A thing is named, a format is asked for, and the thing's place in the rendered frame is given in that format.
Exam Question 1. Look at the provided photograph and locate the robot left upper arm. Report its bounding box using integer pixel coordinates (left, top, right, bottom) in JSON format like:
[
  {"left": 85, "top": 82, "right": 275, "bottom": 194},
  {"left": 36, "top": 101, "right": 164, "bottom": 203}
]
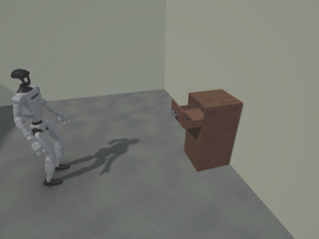
[{"left": 29, "top": 86, "right": 46, "bottom": 106}]

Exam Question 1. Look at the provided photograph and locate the right robot shin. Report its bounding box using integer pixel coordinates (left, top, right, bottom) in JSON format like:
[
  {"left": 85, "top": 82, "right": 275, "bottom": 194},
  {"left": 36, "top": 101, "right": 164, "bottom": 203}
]
[{"left": 45, "top": 158, "right": 57, "bottom": 182}]

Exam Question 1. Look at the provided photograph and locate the robot right forearm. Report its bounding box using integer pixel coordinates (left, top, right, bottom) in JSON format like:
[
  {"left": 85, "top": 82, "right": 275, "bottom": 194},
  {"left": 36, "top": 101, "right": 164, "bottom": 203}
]
[{"left": 14, "top": 118, "right": 37, "bottom": 143}]

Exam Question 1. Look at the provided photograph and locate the cabinet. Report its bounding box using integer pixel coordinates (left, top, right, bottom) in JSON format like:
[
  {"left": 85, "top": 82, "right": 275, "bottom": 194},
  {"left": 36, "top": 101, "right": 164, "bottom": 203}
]
[{"left": 184, "top": 89, "right": 243, "bottom": 172}]

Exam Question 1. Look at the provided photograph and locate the humanoid robot torso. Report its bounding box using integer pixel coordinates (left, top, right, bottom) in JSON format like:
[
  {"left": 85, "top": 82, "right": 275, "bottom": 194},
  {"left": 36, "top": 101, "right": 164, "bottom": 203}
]
[{"left": 15, "top": 86, "right": 47, "bottom": 132}]

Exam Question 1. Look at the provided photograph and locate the drawer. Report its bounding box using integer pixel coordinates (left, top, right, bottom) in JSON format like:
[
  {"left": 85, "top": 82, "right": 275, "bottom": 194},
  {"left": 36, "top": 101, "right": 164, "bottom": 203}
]
[{"left": 171, "top": 99, "right": 204, "bottom": 129}]

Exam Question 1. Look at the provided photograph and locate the robot right hand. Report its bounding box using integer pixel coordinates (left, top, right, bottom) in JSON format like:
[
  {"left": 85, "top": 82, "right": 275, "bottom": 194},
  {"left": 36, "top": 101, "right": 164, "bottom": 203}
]
[{"left": 31, "top": 140, "right": 50, "bottom": 157}]

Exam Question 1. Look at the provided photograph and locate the robot left forearm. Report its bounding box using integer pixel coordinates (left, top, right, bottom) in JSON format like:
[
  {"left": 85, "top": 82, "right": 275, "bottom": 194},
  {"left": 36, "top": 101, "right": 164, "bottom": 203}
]
[{"left": 42, "top": 102, "right": 60, "bottom": 116}]

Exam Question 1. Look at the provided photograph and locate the robot right upper arm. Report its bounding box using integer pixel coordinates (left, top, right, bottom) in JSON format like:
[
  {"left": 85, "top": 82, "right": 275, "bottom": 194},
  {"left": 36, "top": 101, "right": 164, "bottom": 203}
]
[{"left": 11, "top": 94, "right": 26, "bottom": 123}]

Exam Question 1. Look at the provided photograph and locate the robot left hand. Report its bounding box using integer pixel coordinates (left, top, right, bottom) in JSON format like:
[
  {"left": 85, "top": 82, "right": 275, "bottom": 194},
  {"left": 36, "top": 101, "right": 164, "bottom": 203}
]
[{"left": 57, "top": 113, "right": 70, "bottom": 124}]

